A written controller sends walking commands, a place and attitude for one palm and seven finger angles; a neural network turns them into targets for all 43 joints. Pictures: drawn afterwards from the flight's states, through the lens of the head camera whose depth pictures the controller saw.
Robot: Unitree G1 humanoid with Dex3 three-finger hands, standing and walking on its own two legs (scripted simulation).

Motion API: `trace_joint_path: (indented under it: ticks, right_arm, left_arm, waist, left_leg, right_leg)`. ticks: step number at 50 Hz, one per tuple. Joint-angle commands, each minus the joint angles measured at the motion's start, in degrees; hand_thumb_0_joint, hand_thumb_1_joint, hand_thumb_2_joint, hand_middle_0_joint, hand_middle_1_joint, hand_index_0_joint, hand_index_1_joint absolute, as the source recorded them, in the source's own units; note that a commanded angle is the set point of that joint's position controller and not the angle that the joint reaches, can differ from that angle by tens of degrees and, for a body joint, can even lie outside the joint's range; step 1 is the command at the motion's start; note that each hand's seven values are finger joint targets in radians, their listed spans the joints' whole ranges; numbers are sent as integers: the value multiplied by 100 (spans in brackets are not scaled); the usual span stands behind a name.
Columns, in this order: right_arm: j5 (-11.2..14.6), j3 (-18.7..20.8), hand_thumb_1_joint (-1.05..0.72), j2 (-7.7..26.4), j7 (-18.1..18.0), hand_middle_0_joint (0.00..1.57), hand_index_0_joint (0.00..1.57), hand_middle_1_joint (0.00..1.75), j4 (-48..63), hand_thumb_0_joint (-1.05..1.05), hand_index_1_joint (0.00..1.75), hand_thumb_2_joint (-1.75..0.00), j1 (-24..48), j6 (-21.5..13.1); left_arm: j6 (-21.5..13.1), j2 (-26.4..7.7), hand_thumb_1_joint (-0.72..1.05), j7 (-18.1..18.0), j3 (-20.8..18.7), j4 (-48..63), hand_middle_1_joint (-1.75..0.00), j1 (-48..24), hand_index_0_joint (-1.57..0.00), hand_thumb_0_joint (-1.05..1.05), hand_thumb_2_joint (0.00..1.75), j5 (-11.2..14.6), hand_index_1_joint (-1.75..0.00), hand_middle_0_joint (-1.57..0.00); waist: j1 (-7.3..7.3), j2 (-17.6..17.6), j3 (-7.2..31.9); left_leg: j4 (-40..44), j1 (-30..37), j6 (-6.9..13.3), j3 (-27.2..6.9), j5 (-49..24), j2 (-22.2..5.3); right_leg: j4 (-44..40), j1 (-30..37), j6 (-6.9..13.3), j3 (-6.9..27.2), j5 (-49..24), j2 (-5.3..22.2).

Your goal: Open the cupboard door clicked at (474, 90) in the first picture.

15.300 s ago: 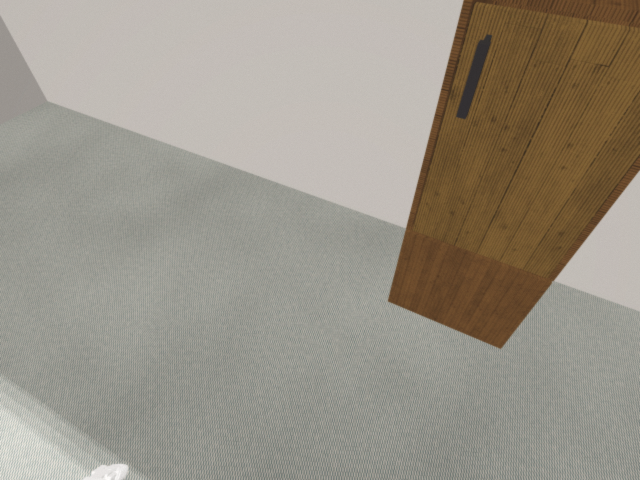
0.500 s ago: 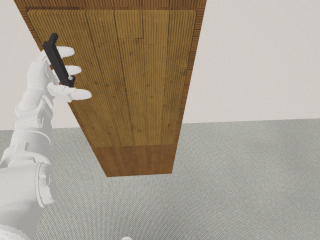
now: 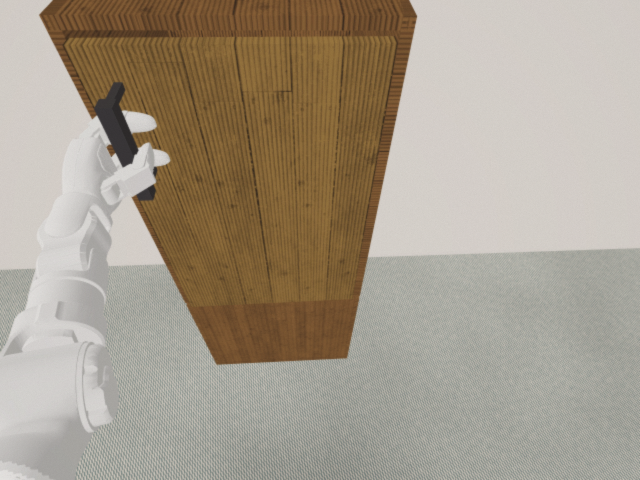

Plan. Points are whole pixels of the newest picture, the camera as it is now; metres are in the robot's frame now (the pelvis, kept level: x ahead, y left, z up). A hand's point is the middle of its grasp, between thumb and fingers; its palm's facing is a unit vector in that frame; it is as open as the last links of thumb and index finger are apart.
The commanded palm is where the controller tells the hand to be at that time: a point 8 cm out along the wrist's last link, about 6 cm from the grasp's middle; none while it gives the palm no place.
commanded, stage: close the thumb around the handle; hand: left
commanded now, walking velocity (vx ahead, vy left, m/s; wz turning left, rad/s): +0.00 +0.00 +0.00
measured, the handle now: (132, 144) +0.50 +0.24 +0.15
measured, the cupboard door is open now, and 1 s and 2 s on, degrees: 1 36 44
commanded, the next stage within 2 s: pull the door open along its arc in 0.04 s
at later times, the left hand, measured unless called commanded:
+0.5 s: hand (146, 202) +0.40 +0.20 +0.15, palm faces +0.00 -1.00 +0.02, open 5.4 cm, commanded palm +0.34 +0.25 +0.15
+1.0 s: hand (214, 292) +0.28 +0.10 +0.15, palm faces +0.43 -0.90 +0.03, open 5.5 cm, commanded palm +0.22 +0.13 +0.15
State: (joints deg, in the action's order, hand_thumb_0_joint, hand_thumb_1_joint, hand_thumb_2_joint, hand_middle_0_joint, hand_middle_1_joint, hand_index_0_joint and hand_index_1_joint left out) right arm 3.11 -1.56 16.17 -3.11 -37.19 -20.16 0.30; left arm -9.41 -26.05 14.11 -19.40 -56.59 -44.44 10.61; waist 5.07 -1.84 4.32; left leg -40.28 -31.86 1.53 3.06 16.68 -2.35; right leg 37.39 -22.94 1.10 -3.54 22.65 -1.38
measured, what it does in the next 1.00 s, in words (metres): stands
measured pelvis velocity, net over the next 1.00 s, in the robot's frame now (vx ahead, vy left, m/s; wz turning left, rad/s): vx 0.00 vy -0.03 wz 0.03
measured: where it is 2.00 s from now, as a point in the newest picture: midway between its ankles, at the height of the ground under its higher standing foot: outside the picture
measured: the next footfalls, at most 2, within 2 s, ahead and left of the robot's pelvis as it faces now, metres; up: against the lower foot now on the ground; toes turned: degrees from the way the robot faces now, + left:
none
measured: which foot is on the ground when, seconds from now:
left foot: down 0.00-1.00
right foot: down 0.00-1.00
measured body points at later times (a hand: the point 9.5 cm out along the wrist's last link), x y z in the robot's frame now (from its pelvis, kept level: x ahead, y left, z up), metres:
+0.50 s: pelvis +0.00 +0.00 +0.01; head +0.02 -0.01 +0.46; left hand +0.40 +0.25 +0.15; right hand +0.09 -0.26 -0.10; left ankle +0.03 +0.10 -0.72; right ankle -0.04 -0.11 -0.72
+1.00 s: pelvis +0.00 -0.03 +0.01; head -0.04 -0.05 +0.46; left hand +0.25 +0.15 +0.15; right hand +0.22 -0.22 -0.06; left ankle +0.03 +0.10 -0.72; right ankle -0.04 -0.11 -0.72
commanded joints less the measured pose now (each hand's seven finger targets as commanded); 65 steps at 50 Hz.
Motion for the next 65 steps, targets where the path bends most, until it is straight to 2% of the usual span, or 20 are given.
trace_joint_path:
  ticks: [1,5,10,12,21,26,27,28,29,30,34,35,37,39,40,44,55,60,64,65]
  right_arm:
    - [24,348,-90,927,-97,20,20,30,567,0,30,-90,-275,-151]
    - [17,328,-90,910,-108,20,20,30,572,0,30,-90,-282,-144]
    - [17,343,-90,919,-99,20,20,30,636,0,30,-90,-251,-143]
    - [36,341,-90,908,-84,20,20,30,722,0,30,-90,-155,-145]
    - [127,350,-90,781,-29,20,20,30,1191,0,30,-90,327,-220]
    - [153,309,-90,682,2,20,20,30,1347,0,30,-90,718,-325]
    - [122,286,-90,430,35,20,20,30,1390,0,30,-90,963,-411]
    - [87,258,-90,437,74,20,20,30,1356,0,30,-90,1094,-468]
    - [62,266,-90,422,112,20,20,30,1292,0,30,-90,1109,-504]
    - [11,264,-90,423,130,20,20,30,1240,0,30,-90,1148,-516]
    - [-137,220,-90,279,237,20,20,30,1264,0,30,-90,1519,-386]
    - [-187,200,-90,278,226,20,20,30,1214,0,30,-90,1590,-324]
    - [-236,169,-90,201,229,20,20,30,1226,0,30,-90,1778,-206]
    - [-287,149,-90,156,203,20,20,30,1198,0,30,-90,1877,-113]
    - [-333,152,-90,164,174,20,20,30,1185,0,30,-90,1901,-77]
    - [-366,82,-90,46,149,20,20,30,1154,0,30,-90,2081,61]
    - [-388,103,-90,-126,334,20,20,30,1312,0,30,-90,2374,113]
    - [-384,111,-90,-157,422,20,20,30,1359,0,30,-90,2482,92]
    - [-410,38,-90,-154,321,20,20,30,1189,0,30,-90,2634,88]
    - [-408,63,-90,-180,293,20,20,30,1134,0,30,-90,2676,97]
  left_arm:
    - [-433,-1659,90,65,-299,1327,-135,-2650,-40,0,90,78,-135,-40]
    - [-450,-1534,90,73,-179,1319,-135,-2856,-40,0,90,112,-135,-40]
    - [-444,-1480,90,84,-224,1342,-135,-2405,-40,0,90,159,-135,-40]
    - [-380,-1426,90,100,-217,1517,-135,-2055,-40,0,90,179,-135,-40]
    - [91,-1037,90,93,-290,3328,-135,232,-40,0,90,505,-135,-40]
    - [504,-769,90,-119,-283,4526,-135,1284,-40,0,90,587,-135,-40]
    - [602,-531,90,-926,-1005,5175,-135,1160,-40,0,90,867,-135,-40]
    - [739,90,90,-1311,-468,5345,-135,1582,-40,0,90,737,-135,-40]
    - [859,165,90,-1667,-492,5564,-135,1779,-40,0,90,616,-135,-40]
    - [904,237,90,-2021,-443,5777,-135,1952,-40,0,90,475,-135,-40]
    - [1350,1011,90,-3129,340,7003,-135,2436,-40,0,90,-184,-135,-40]
    - [1489,1099,90,-3393,468,7024,-135,2535,-40,0,90,-328,-135,-40]
    - [1728,1549,90,-3755,932,7459,-135,2619,-40,0,90,-542,-135,-40]
    - [1884,1881,90,-3969,1256,7685,-135,2800,-40,0,90,-616,-135,-40]
    - [1914,1945,90,-4021,1395,7769,-135,2870,-40,0,90,-678,-135,-40]
    - [1952,2369,90,-4022,2013,8071,-135,2959,-40,0,90,-819,-135,-40]
    - [1774,3151,90,-4006,3196,8965,-135,4600,-40,0,90,-1074,-135,-40]
    - [1778,3326,90,-4152,3507,9253,-135,5212,-40,0,90,-1214,-135,-40]
    - [1698,3001,90,-4325,3104,8880,-135,4049,-40,0,90,-1071,-135,-40]
    - [1692,2934,83,-4349,2988,8763,-134,4117,-40,0,87,-1074,-134,-40]
  waist:
    - [8,-175,1919]
    - [82,-257,1825]
    - [-30,-117,1946]
    - [-139,-291,2027]
    - [-560,11,1883]
    - [-613,45,1443]
    - [-1084,126,1535]
    - [-922,-90,1378]
    - [-907,-116,1271]
    - [-867,226,1167]
    - [-847,-27,1238]
    - [-770,244,1054]
    - [-726,83,993]
    - [-679,231,936]
    - [-633,470,855]
    - [-589,332,575]
    - [-744,481,321]
    - [-798,664,200]
    - [-683,843,-106]
    - [-760,826,-246]
  left_leg:
    - [229,2106,148,-397,-1718,126]
    - [221,2138,147,-433,-1680,120]
    - [247,2145,142,-432,-1691,118]
    - [291,2181,115,-417,-1734,118]
    - [504,2149,164,-249,-2001,137]
    - [651,2146,146,-191,-1871,140]
    - [700,2020,67,-198,-1850,176]
    - [786,2153,20,-176,-1766,134]
    - [813,2173,-6,-198,-1709,111]
    - [815,2092,13,-216,-1690,101]
    - [930,2380,-38,-193,-1829,59]
    - [932,2331,-18,-240,-1698,49]
    - [999,2486,-36,-225,-1628,59]
    - [997,2610,-41,-215,-1644,75]
    - [972,2624,-21,-235,-1620,77]
    - [1041,2754,-27,-235,-1594,124]
    - [963,2762,0,-324,-1558,158]
    - [841,2689,23,-320,-1392,205]
    - [818,2593,30,-350,-996,299]
    - [824,2557,23,-360,-928,290]
  right_leg:
    - [-471,-315,-38,229,-2328,-126]
    - [-483,-402,-24,195,-2192,-123]
    - [-478,-294,-17,177,-2195,-134]
    - [-455,-231,-6,181,-2234,-135]
    - [-541,492,-22,181,-2811,-129]
    - [-642,574,-50,157,-2802,-108]
    - [-703,658,-33,57,-2500,-140]
    - [-704,565,-28,37,-2313,-132]
    - [-720,495,-27,-2,-2194,-137]
    - [-766,579,-40,4,-2132,-133]
    - [-797,765,-22,48,-2180,-49]
    - [-904,784,-31,69,-2040,-36]
    - [-992,836,-17,87,-1989,10]
    - [-1119,944,-18,112,-2100,48]
    - [-1205,992,-38,138,-2130,70]
    - [-1365,1037,-38,225,-2301,162]
    - [-1473,1125,-39,303,-2398,261]
    - [-1623,1012,-61,417,-2119,317]
    - [-1929,778,-138,661,-1450,420]
    - [-2062,754,-97,701,-1099,407]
